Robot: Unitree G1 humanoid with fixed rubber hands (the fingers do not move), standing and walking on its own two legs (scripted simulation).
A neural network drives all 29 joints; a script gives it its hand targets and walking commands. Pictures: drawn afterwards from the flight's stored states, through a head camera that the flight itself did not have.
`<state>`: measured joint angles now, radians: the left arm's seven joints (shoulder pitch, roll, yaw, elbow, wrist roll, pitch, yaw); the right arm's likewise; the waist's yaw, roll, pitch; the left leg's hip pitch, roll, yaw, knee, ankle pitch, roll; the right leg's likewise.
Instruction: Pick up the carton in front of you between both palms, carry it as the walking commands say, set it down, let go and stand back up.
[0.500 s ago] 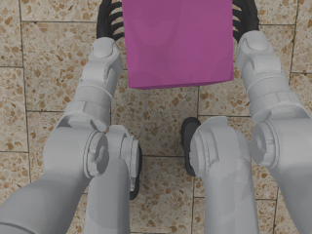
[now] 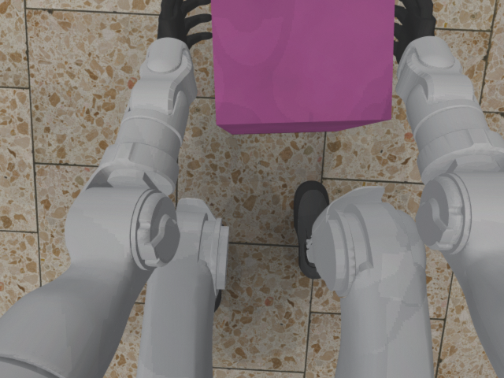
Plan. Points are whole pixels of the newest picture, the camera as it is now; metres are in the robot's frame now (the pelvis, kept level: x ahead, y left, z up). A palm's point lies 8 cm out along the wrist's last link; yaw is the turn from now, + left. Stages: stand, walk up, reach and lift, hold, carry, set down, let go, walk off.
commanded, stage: set down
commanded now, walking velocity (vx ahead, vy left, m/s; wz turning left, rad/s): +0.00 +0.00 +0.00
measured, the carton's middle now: (290, 64) +0.51 -0.09 -0.24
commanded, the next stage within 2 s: let go in 1.68 s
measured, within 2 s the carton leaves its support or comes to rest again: neither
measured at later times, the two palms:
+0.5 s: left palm (159, 64) +0.51 +0.10 -0.19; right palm (428, 65) +0.47 -0.28 -0.19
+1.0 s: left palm (116, 2) +0.54 +0.09 -0.05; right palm out of the picture +0.49 -0.29 -0.05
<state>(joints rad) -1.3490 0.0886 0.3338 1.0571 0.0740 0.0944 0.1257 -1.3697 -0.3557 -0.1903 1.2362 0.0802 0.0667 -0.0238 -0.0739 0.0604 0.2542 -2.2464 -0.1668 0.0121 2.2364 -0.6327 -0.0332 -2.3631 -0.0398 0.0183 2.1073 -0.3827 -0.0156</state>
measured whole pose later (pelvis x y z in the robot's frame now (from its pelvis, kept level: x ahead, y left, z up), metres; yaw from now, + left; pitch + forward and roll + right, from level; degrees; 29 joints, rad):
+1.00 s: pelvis +0.02 +0.00 +0.08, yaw -1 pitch +42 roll +3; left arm -1.12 0.17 0.19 0.84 -0.07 0.13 0.15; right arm -1.10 -0.38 -0.24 0.93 0.12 0.07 0.00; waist -0.05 0.04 0.07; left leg -2.07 -0.11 0.02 1.99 -0.66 -0.02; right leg -2.21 0.00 0.03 1.89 -0.41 -0.01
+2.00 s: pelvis +0.09 -0.03 +0.33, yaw -4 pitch +34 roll +3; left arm -0.45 0.12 0.18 0.59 0.07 0.09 0.03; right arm -0.47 -0.25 -0.21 0.63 -0.05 0.08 0.07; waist -0.03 0.02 -0.07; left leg -1.14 -0.06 -0.05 0.96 -0.42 -0.03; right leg -1.27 0.03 0.02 0.93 -0.26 -0.04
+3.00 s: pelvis +0.15 +0.00 +0.41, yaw -6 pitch -2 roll -1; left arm 0.19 0.23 0.05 0.62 0.02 0.04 0.01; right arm 0.21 -0.26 -0.07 0.53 -0.01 0.06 0.02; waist -0.01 0.03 0.05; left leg -0.10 -0.04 -0.06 0.51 -0.37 0.03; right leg -0.23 0.03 0.04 0.51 -0.24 0.00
